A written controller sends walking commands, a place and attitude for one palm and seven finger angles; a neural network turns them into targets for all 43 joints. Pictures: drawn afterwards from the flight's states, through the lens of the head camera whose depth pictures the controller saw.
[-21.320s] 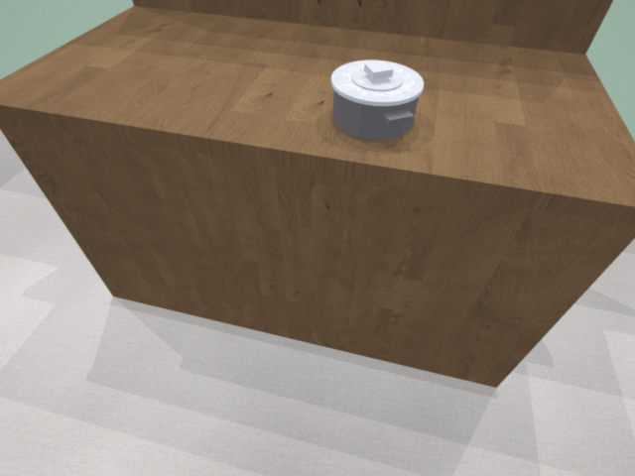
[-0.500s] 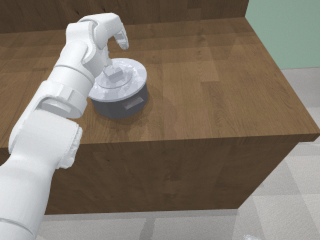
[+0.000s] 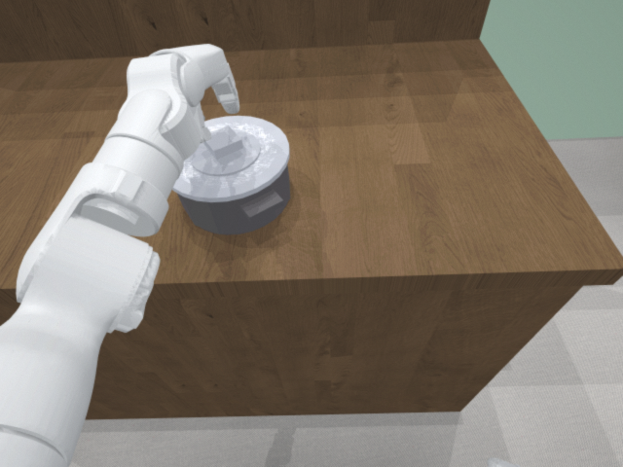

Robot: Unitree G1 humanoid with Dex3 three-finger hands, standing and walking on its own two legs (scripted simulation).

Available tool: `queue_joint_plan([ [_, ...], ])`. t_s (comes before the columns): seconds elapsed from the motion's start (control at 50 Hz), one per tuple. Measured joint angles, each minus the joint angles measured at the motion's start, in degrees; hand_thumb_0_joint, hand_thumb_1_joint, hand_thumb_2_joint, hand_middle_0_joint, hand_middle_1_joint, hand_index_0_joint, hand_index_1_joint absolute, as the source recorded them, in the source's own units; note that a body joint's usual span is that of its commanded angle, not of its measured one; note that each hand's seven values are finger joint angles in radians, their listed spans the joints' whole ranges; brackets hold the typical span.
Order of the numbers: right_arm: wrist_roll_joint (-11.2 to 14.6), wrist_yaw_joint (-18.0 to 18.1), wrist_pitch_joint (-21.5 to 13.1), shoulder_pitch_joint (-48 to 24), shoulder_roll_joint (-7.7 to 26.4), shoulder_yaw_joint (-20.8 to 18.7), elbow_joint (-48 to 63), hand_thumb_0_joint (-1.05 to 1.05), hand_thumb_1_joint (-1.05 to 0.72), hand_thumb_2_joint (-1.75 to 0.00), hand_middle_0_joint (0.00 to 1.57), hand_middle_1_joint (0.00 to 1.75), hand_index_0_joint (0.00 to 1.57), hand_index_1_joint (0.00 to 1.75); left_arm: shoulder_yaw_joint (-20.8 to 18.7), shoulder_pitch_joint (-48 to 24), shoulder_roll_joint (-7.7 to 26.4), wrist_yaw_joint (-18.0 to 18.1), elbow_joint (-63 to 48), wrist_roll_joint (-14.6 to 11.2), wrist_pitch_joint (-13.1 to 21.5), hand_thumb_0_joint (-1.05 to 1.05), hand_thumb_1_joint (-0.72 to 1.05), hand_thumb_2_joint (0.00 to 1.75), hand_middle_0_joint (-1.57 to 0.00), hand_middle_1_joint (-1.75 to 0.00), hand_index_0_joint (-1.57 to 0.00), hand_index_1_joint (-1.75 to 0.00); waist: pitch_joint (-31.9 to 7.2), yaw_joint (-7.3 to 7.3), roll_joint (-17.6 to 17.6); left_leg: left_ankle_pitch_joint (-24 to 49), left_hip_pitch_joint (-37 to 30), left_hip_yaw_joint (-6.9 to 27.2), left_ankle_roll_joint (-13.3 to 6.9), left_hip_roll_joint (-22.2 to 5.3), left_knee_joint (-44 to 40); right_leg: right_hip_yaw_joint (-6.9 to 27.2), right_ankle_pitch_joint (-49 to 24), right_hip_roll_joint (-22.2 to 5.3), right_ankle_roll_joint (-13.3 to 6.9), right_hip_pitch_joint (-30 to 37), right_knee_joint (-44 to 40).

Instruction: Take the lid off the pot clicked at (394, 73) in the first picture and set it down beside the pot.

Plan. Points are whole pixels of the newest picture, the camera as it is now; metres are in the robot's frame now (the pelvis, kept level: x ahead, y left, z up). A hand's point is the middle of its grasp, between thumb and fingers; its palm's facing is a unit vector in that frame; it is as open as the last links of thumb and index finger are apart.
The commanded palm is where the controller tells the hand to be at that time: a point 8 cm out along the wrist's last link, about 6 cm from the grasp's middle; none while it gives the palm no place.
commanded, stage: lower the open fingers around the knob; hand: left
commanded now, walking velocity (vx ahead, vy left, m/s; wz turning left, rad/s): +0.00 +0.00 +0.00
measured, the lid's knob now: (222, 142) +0.51 +0.11 +0.15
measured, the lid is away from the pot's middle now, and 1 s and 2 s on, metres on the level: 0.00 0.00 0.00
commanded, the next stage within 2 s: close the fingers and squeeze the knob in 1.46 s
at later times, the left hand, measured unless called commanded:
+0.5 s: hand (218, 135) +0.48 +0.10 +0.19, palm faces -0.37 -0.09 -0.93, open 10.1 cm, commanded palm +0.47 +0.11 +0.24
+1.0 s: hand (210, 135) +0.49 +0.11 +0.18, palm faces -0.36 -0.11 -0.93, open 10.1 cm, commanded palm +0.48 +0.12 +0.23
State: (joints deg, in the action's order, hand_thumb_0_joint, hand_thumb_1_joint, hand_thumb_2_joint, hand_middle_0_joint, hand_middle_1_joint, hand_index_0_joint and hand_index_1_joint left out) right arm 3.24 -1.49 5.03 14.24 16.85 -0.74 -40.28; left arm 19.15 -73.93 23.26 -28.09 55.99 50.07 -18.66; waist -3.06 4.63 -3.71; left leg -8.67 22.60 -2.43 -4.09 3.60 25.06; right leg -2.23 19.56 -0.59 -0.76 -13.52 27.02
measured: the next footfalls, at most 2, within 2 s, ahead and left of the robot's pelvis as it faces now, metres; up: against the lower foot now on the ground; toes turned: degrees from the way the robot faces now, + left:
none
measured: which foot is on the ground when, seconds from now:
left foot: down 0.00-1.00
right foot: down 0.00-1.00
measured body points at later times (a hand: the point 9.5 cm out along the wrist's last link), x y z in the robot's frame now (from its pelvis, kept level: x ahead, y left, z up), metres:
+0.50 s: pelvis +0.00 -0.01 +0.00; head +0.04 -0.03 +0.45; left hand +0.50 +0.11 +0.24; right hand +0.08 -0.27 -0.14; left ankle +0.04 +0.08 -0.74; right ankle -0.07 -0.11 -0.74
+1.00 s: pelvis +0.00 -0.01 +0.00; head +0.03 -0.03 +0.45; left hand +0.50 +0.12 +0.24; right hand +0.07 -0.28 -0.14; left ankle +0.04 +0.08 -0.74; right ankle -0.07 -0.11 -0.74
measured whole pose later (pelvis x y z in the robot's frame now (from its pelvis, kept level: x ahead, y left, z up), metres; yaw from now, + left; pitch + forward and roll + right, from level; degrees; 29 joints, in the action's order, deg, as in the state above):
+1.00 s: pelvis +0.00 -0.01 +0.00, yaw -1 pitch +7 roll +0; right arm 3.5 -0.5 8.2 14.6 16.3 0.2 -40.2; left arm 16.4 -71.7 23.8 -26.3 60.5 50.4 -17.6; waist -3.8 6.3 -3.1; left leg -10.2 24.1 -2.7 -3.4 2.4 27.3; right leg -1.7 20.1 0.6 -1.4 -14.7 28.0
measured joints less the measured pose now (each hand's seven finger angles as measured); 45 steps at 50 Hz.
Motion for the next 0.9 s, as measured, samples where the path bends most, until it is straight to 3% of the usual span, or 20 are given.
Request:
queue_joint_plan([
  [0.24,-0.4,-0.1,0.8,-2.0,-1.1,0.9,0.0,0.00,-0.91,-0.90,0.20,0.30,0.20,0.30,-1.0,-0.1,-3.2,0.3,2.2,0.2,-0.2,0.00,-0.41,1.72,-0.87,-0.08,-0.88,-0.08,-0.1,0.18,-0.2,-0.4,0.7,0.2,0.1,0.0,0.6,-0.2,0.4,0.0,-0.1,-0.6,0.4],
  [0.64,-0.1,0.4,2.8,0.5,-0.1,0.4,-0.6,0.00,-0.91,-0.90,0.20,0.30,0.20,0.30,-2.1,3.3,-1.4,1.8,1.9,0.1,0.9,0.00,-0.41,1.72,-0.87,-0.09,-0.88,-0.08,-0.5,0.89,0.0,-1.1,0.8,0.0,0.6,-0.7,1.6,0.2,0.6,0.7,-0.6,-0.5,0.7],
  [0.9,0.2,1.1,2.8,-0.3,-0.5,1.1,0.0,0.00,-0.91,-0.90,0.20,0.30,0.20,0.30,-2.8,1.4,0.0,2.1,5.3,0.5,0.6,0.00,-0.41,1.72,-0.88,-0.09,-0.88,-0.08,-0.4,1.74,0.5,-1.0,1.4,-0.2,0.7,-1.2,1.8,0.5,0.3,1.2,-0.7,-1.3,1.0],
])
